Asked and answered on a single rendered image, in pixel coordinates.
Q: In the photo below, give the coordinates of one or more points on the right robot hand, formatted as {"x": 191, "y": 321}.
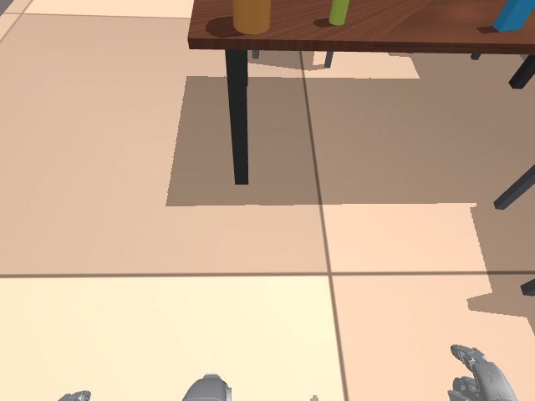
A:
{"x": 489, "y": 382}

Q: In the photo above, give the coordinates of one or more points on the table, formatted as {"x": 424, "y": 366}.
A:
{"x": 382, "y": 26}

